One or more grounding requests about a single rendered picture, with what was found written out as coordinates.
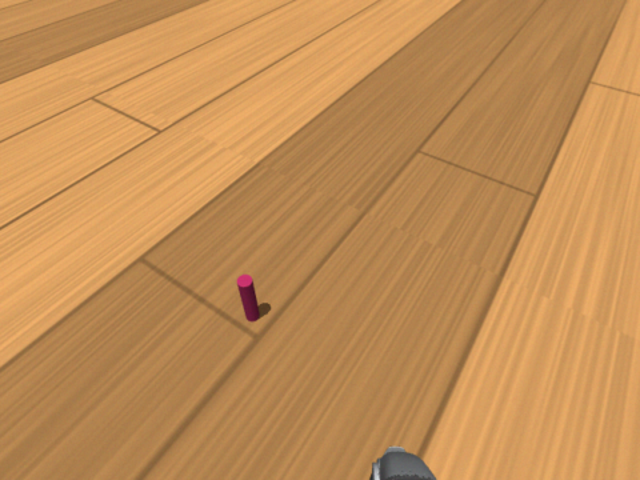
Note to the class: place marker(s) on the can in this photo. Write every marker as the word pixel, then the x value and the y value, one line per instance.
pixel 248 297

